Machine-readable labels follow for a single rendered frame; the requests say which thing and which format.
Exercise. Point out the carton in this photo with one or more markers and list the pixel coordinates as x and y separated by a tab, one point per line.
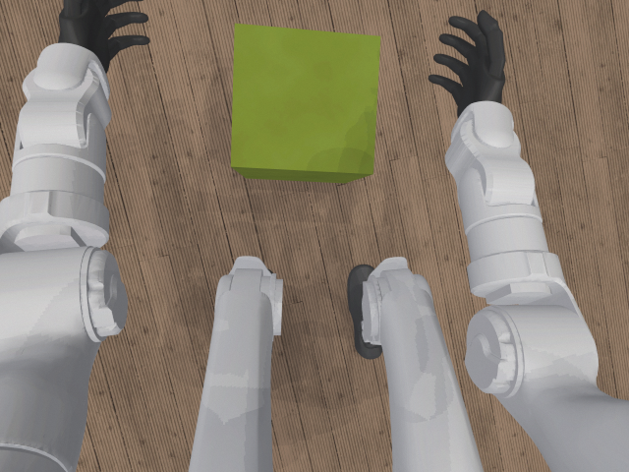
304	104

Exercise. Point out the robot left upper arm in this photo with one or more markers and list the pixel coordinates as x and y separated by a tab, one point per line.
56	306

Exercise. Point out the right robot hand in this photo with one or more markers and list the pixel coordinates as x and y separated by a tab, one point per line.
483	79

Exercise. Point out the left robot hand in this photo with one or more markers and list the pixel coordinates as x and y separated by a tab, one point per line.
82	23

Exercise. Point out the robot right foot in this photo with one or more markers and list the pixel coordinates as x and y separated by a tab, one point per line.
357	276

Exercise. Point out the robot right forearm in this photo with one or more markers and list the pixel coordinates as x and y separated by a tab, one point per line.
510	260

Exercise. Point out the right robot shin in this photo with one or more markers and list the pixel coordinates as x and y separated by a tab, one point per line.
388	264

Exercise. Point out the robot left forearm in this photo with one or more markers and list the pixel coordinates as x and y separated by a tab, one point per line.
59	162

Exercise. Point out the robot right upper arm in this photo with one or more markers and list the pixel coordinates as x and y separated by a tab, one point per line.
540	362

